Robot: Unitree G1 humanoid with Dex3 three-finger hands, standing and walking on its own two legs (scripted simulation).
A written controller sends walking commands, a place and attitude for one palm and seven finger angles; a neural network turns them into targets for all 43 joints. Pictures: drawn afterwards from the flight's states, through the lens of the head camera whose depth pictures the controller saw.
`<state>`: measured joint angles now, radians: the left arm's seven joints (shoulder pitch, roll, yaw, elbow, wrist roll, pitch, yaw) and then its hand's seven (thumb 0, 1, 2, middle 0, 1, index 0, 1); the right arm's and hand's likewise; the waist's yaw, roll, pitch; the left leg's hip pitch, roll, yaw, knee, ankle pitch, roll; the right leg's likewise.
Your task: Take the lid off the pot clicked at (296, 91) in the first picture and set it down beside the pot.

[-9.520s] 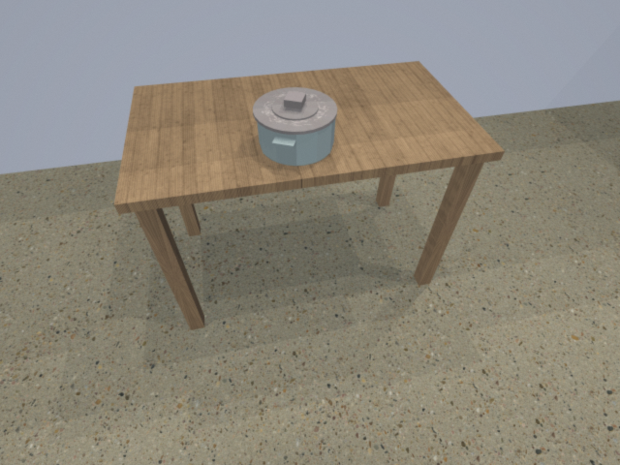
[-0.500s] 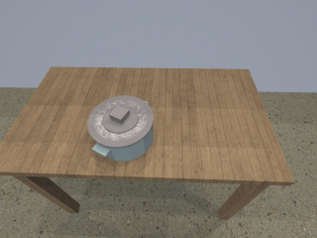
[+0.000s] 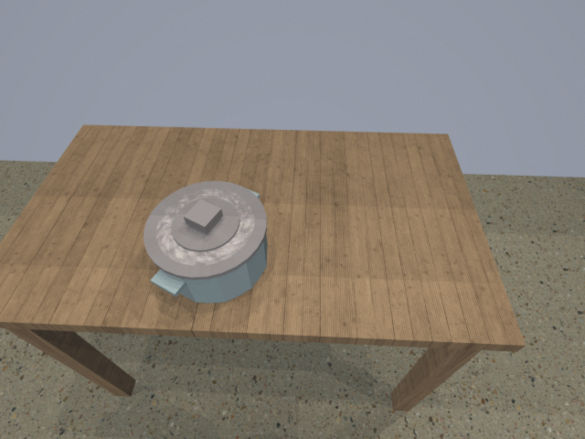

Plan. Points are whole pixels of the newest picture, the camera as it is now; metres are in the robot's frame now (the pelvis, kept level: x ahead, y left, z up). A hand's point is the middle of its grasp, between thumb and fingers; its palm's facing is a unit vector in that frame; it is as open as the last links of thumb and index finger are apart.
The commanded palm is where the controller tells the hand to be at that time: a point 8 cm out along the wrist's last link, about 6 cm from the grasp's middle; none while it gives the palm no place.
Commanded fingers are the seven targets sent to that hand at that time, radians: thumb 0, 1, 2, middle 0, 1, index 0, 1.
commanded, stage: look again from close up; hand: left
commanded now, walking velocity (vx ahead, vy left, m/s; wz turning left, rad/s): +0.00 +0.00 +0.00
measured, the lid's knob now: (203, 216) +0.45 +0.18 +0.01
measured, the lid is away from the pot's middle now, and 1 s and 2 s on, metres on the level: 0.00 0.00 0.00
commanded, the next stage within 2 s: lift the closed hand beside the body in 1.18 s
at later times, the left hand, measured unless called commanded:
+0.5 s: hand out of the picture -0.01 +0.18 -0.18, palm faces +0.00 -0.98 -0.19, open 7.4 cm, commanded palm none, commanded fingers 0.00 0.90 0.90 -0.20 -0.30 -0.20 -0.30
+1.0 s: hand out of the picture -0.04 +0.19 -0.18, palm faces +0.00 -0.99 -0.17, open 7.4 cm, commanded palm none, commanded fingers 0.00 0.90 0.90 -0.20 -0.30 -0.20 -0.30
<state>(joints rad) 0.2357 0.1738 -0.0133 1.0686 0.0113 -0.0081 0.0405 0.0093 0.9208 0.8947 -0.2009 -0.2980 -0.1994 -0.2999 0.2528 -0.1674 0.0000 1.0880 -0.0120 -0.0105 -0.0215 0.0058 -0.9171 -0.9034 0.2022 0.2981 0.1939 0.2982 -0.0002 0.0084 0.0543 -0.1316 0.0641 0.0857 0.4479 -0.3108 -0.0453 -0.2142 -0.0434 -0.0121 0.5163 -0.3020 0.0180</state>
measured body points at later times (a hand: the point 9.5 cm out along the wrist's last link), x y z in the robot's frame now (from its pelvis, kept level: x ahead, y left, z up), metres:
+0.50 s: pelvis -0.01 +0.01 +0.00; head +0.01 +0.01 +0.45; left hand -0.01 +0.23 -0.16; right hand -0.02 -0.20 -0.16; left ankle -0.05 +0.14 -0.74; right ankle -0.02 -0.13 -0.74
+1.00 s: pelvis -0.02 +0.02 +0.00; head +0.00 +0.03 +0.45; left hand -0.03 +0.24 -0.16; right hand -0.04 -0.18 -0.16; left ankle -0.05 +0.14 -0.74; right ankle -0.02 -0.13 -0.74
